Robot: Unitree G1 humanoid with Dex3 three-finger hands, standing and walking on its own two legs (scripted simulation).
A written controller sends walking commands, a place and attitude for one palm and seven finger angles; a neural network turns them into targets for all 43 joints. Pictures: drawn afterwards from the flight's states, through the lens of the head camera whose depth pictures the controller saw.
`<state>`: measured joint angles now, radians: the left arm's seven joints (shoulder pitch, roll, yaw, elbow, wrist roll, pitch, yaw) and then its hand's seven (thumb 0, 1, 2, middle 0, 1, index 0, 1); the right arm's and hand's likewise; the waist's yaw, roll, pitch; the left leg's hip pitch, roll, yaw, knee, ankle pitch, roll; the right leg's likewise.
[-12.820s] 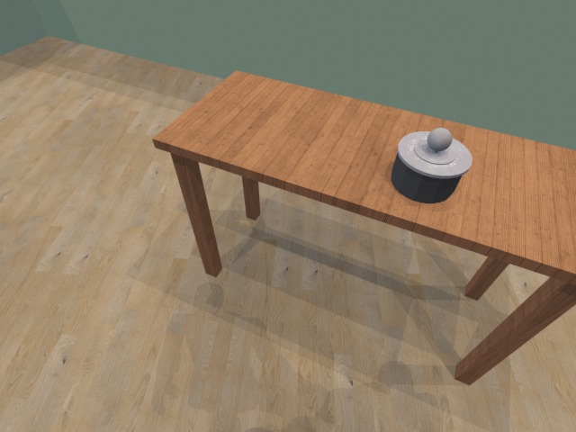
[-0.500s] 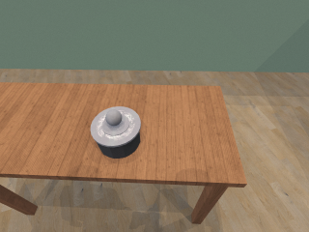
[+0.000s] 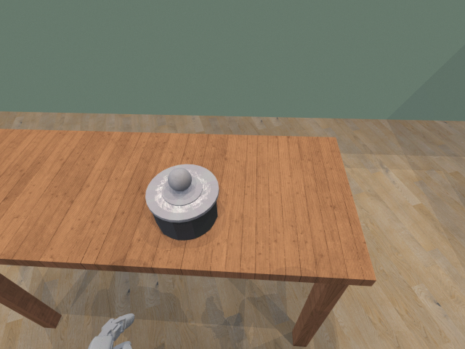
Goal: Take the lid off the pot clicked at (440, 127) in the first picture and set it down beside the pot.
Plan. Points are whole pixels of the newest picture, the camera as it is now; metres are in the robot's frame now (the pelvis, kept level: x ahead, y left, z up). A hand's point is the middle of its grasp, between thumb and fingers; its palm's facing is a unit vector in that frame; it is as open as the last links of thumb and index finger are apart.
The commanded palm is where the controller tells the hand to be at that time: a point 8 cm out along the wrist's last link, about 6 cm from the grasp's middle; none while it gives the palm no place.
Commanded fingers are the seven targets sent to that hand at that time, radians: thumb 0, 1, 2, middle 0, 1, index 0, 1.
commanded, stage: lift the closed hand beside the body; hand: left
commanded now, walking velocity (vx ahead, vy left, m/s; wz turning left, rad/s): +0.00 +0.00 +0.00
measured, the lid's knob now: (179, 179) +0.43 +0.14 +0.04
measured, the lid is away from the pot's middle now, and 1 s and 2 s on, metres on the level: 0.00 0.00 0.00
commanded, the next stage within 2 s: raise the hand higher, near the body in 0.44 s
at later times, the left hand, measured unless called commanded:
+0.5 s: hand out of the picture +0.11 +0.22 -0.05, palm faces +0.23 -0.91 -0.36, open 3.1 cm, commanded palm +0.07 +0.27 -0.02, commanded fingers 0.00 0.90 0.90 -1.30 -1.50 -1.30 -1.50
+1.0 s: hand (81, 326) +0.15 +0.24 +0.03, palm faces +0.28 -0.87 -0.40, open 3.1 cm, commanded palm +0.10 +0.27 +0.06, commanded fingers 0.00 0.90 0.90 -1.30 -1.50 -1.30 -1.50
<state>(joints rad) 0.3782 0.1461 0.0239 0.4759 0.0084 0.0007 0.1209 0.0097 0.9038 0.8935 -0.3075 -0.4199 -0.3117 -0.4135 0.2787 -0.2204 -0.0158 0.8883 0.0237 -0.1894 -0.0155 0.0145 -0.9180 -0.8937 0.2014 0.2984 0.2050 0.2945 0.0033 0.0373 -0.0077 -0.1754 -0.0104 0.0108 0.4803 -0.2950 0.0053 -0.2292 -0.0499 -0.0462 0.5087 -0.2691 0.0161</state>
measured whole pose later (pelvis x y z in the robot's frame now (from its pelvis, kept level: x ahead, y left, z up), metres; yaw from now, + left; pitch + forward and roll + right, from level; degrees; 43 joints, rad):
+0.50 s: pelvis -0.01 +0.00 -0.01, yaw +1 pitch +0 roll +0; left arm 0.56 0.22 0.10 0.10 0.00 -0.04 0.09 0.01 0.90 0.89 -1.21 -1.41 -1.21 -1.40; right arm 0.22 -0.20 0.01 0.64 0.01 -0.19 -0.06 0.01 -0.91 -0.89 0.20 0.30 0.21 0.30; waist 0.04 0.03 0.01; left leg -0.26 0.00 -0.01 0.59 -0.33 0.00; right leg -0.30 -0.05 -0.06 0.59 -0.29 0.01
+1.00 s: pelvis +0.01 +0.01 +0.00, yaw +1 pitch -1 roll +0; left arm 0.64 0.25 0.14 -0.21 0.00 -0.05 0.09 0.02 0.89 0.89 -1.29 -1.50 -1.30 -1.50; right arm 0.21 -0.19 0.01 0.64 0.01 -0.20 -0.07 0.01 -0.91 -0.89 0.20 0.30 0.21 0.30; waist 0.06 0.05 0.01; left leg -0.17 -0.01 0.00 0.52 -0.33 0.01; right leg -0.20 -0.05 -0.06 0.51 -0.29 0.02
